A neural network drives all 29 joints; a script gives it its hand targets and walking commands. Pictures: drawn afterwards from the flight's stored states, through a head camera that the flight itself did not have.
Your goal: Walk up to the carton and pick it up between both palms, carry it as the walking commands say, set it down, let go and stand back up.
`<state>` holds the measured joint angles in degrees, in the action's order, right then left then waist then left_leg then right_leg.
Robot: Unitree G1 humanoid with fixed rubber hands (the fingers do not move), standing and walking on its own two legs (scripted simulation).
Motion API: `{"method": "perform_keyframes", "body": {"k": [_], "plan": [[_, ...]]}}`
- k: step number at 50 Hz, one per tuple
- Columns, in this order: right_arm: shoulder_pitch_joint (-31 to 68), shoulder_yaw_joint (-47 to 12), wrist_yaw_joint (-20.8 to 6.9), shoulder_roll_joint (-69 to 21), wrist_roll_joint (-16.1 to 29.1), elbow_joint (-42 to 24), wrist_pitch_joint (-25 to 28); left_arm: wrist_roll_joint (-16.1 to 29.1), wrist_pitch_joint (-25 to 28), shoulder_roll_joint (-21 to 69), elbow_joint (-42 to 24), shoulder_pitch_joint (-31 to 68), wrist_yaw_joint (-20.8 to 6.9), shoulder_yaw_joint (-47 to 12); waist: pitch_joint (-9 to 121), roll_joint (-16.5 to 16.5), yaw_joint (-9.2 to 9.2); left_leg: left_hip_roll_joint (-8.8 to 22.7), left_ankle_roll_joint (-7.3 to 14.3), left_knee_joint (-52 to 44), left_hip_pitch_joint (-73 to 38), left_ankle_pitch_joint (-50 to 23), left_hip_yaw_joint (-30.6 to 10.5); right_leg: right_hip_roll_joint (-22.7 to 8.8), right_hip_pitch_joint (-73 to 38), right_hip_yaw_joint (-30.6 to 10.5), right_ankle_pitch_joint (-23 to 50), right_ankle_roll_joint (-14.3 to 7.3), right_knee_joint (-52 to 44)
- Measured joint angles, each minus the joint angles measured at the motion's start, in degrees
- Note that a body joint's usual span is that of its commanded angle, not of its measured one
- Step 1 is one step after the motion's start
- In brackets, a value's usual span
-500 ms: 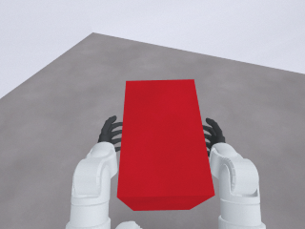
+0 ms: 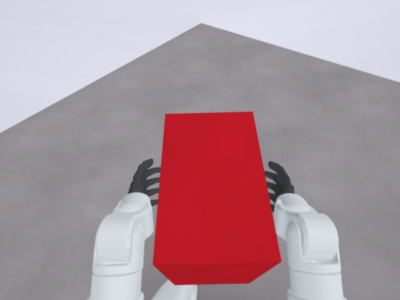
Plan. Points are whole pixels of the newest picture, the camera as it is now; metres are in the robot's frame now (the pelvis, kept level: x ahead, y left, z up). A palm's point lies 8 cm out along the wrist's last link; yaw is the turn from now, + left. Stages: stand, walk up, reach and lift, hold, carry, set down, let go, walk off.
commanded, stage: carry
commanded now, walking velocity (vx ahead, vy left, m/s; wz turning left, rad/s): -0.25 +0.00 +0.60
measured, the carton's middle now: (210, 205) +0.30 +0.00 +0.01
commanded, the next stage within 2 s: none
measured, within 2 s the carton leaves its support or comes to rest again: neither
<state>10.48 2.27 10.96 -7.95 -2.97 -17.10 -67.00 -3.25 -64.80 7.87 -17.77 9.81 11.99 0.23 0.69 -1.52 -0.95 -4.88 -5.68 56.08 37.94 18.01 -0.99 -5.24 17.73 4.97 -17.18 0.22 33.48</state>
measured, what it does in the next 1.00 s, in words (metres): walks backwards, turning left: left foot, then right foot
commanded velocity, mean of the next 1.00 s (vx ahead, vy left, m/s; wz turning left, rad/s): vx -0.25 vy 0.00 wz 0.60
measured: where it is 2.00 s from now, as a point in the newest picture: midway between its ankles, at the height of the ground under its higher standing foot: outside the picture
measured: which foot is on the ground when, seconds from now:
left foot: up 0.00-0.18, down 0.20-0.52, up 0.54-0.82, down 0.84-1.00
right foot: down 0.00-0.20, up 0.22-0.50, down 0.52-0.84, up 0.86-1.00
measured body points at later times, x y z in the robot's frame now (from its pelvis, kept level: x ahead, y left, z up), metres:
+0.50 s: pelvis -0.24 +0.03 -0.01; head -0.22 +0.04 +0.43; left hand -0.01 +0.25 +0.06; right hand +0.08 +0.00 +0.06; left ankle -0.10 +0.17 -0.73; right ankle -0.25 -0.08 -0.72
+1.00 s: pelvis -0.48 +0.02 -0.01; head -0.45 +0.05 +0.44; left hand -0.32 +0.29 +0.05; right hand -0.17 +0.07 +0.05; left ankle -0.45 +0.16 -0.73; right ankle -0.38 -0.08 -0.67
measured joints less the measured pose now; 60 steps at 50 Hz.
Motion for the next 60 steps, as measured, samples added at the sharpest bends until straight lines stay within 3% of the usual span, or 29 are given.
{"method": "perform_keyframes", "body": {"k": [2, 4, 8, 10, 13, 17, 22, 25, 26, 27, 29, 31, 33, 36, 41, 42, 44, 46, 51, 55, 58, 59, 60], "plan": [[0.00, -0.03, 0.10, 0.02, 0.00, -0.56, 0.07, 0.00, 0.13, 0.04, -0.27, 0.20, -0.08, 0.00, 0.05, 0.17, 0.11, 2.05, 0.86, 8.06, -0.57, 0.17, 0.97, -1.43, 0.95, 0.15, 1.75, 0.21, -0.39], [-0.01, -0.02, 0.29, 0.03, -0.01, -1.11, 0.18, 0.00, 0.43, 0.07, -0.33, 0.42, -0.25, -0.01, 0.10, 0.13, 0.62, 4.31, 1.23, 8.45, -3.32, 0.27, 1.53, -2.49, 2.18, 0.64, 3.21, 0.79, -0.39], [0.01, -0.03, 0.59, 0.05, 0.00, -1.69, -0.02, 0.00, 0.49, 0.11, -0.33, 0.67, -0.48, 0.00, 0.13, 0.85, 1.72, 6.97, 2.25, -5.60, -12.51, 1.05, 3.22, -4.40, 5.77, 2.03, 5.49, 2.06, 1.33], [0.07, -0.03, 0.70, 0.01, 0.02, -2.12, -0.13, -0.01, 0.41, 0.10, -0.57, 0.91, -0.55, 0.04, 0.13, 1.45, 1.98, 6.98, 3.24, -17.30, -17.49, -0.32, 3.14, -5.32, 9.19, 2.40, 5.45, 2.62, 5.00], [0.05, -0.03, 0.77, -0.03, 0.07, -2.01, -0.78, 0.00, -0.09, 0.07, -0.55, 0.59, -0.62, 0.05, -1.15, 2.13, 2.34, 4.96, 5.52, -16.22, -12.02, -1.33, 0.22, -5.17, 15.62, 2.50, -9.39, 2.65, 17.96], [0.05, -0.10, 0.69, -0.05, 0.07, -1.81, -1.47, -0.01, -0.33, -0.04, -0.64, -0.16, -0.61, -0.14, -1.01, 0.80, 0.52, 3.97, 6.24, -21.26, -8.79, -9.54, -3.24, -1.89, 17.96, 2.41, -9.15, 2.64, 27.94], [0.03, -0.25, 0.31, -0.05, 0.07, -1.83, 0.54, 0.00, 1.07, -0.05, -1.28, -0.15, -0.34, -0.17, -0.52, 0.80, -0.25, 1.24, 6.05, -26.32, -7.03, -16.59, -5.27, 0.51, 10.73, 2.33, -9.07, 2.64, 24.72], [0.03, -0.25, 0.30, -0.04, 0.06, -1.84, 0.59, 0.00, 1.09, -0.07, -1.32, -0.15, -0.30, -0.21, 0.17, 0.29, -0.28, -0.60, 4.09, -32.33, -6.69, -19.85, -6.24, 2.98, 1.96, 2.24, -10.21, 2.63, 10.05], [0.06, -0.24, 0.31, -0.03, 0.06, -1.83, 0.62, 0.00, 1.20, -0.07, -1.30, -0.24, -0.30, -0.26, 0.26, -0.54, -0.27, -1.04, 2.50, -33.87, -6.32, -19.88, -6.59, 3.63, -0.79, 2.34, -9.17, 2.08, 3.63], [-0.13, -0.26, 0.30, 0.02, 0.07, -1.78, 0.63, 0.01, 1.25, -0.07, -1.23, -0.47, -0.27, -0.39, -0.14, -1.93, -0.22, -1.09, 1.19, -32.00, -5.17, -15.43, -6.55, 3.78, -0.78, 2.75, -6.54, 0.87, 1.86], [-1.18, -0.84, 0.35, 0.15, 0.07, -1.75, 0.28, 0.10, 0.53, -0.12, -1.19, -0.99, -0.29, -0.45, -0.25, -1.18, -0.27, -1.46, -0.13, -16.14, -0.96, -2.94, -2.47, 1.87, 0.08, 2.70, -2.63, -0.95, 1.47], [-1.29, -0.93, 0.43, 0.17, 0.06, -1.80, -0.10, 0.15, 0.11, -0.13, -1.23, -1.10, -0.30, -0.46, -0.16, -0.04, -0.23, -0.11, 0.03, -0.20, 1.64, -0.65, 0.40, -0.15, 0.22, 2.73, -0.22, -1.24, 0.40], [-1.29, -0.96, 0.59, 0.19, 0.06, -2.27, -0.11, 0.19, 0.33, -0.10, -1.31, -1.02, -0.41, -0.47, -0.10, 0.21, -0.13, 2.22, 0.74, 8.18, 1.02, -0.51, 0.98, -1.50, 0.73, 2.86, 1.32, -1.05, 0.07], [-1.30, -0.98, 0.71, 0.21, 0.07, -2.46, -0.12, 0.19, 0.42, -0.10, -1.32, -0.99, -0.53, -0.47, -0.04, 0.17, 0.87, 5.72, 1.25, 8.31, -3.58, -0.37, 1.36, -2.92, 1.97, 3.63, 3.20, -0.30, 0.06], [-1.27, -0.98, 0.96, 0.22, 0.07, -2.94, -0.36, 0.18, 0.27, -0.08, -1.32, -0.66, -0.63, -0.46, 0.04, 0.58, 2.23, 8.00, 2.48, -10.66, -15.10, 0.68, 3.08, -5.22, 7.26, 5.24, 5.49, 1.33, 3.44], [-1.26, -0.98, 1.00, 0.20, 0.07, -3.00, -0.42, 0.18, 0.23, -0.09, -1.32, -0.60, -0.66, -0.45, 0.17, 0.64, 2.33, 7.85, 3.60, -16.12, -17.34, 1.45, 3.05, -5.66, 9.06, 5.45, 5.48, 1.77, 5.23], [-1.45, -0.98, 1.01, 0.17, 0.14, -2.92, -0.59, 0.19, -0.02, -0.13, -1.27, -0.71, -0.69, -0.47, -0.67, 1.49, 2.86, 6.24, 5.37, -15.48, -13.60, 2.36, 1.24, -6.20, 12.91, 5.42, -4.58, 2.16, 11.65], [-1.49, -0.99, 1.01, 0.18, 0.17, -2.92, -1.36, 0.18, -0.52, -0.15, -1.30, -1.13, -0.70, -0.57, -1.16, 0.86, 2.42, 5.31, 5.77, -16.45, -10.23, -3.63, -1.27, -4.98, 16.32, 5.52, -9.91, 2.45, 20.34], [-1.51, -1.00, 0.84, 0.17, 0.17, -2.97, -0.26, 0.18, 0.61, -0.18, -1.50, -1.27, -0.64, -0.70, -0.99, 0.16, 0.03, 3.05, 6.22, -22.83, -7.46, -11.73, -4.76, -1.41, 15.64, 5.38, -8.79, 2.46, 27.15], [-1.52, -0.99, 0.32, 0.17, 0.16, -2.97, 1.75, 0.19, 1.92, -0.19, -2.16, -1.26, -0.22, -0.84, -0.35, 0.03, -0.07, 0.21, 6.32, -27.61, -6.32, -17.86, -6.40, 1.13, 9.33, 5.33, -8.85, 2.45, 23.02], [-1.52, -1.01, 0.31, 0.17, 0.16, -2.97, 1.85, 0.19, 1.99, -0.20, -2.20, -1.26, -0.20, -0.86, 0.53, -0.10, -0.14, -1.94, 4.79, -32.65, -5.95, -22.17, -6.98, 3.11, 0.58, 5.16, -10.10, 2.43, 6.95], [-1.56, -0.99, 0.33, 0.20, 0.16, -2.93, 1.87, 0.20, 2.19, -0.20, -2.08, -1.48, -0.20, -0.97, 0.22, -1.64, -0.11, -1.88, 3.31, -32.61, -5.54, -21.01, -7.43, 3.69, -0.47, 5.61, -8.84, 0.79, 3.75], [-1.97, -1.19, 0.35, 0.25, 0.17, -2.89, 1.67, 0.22, 1.99, -0.22, -2.02, -1.82, -0.21, -1.03, 0.02, -2.25, -0.24, -2.11, 2.03, -27.64, -4.44, -13.38, -6.75, 3.47, -0.26, 5.67, -7.06, -0.73, 3.39]]}}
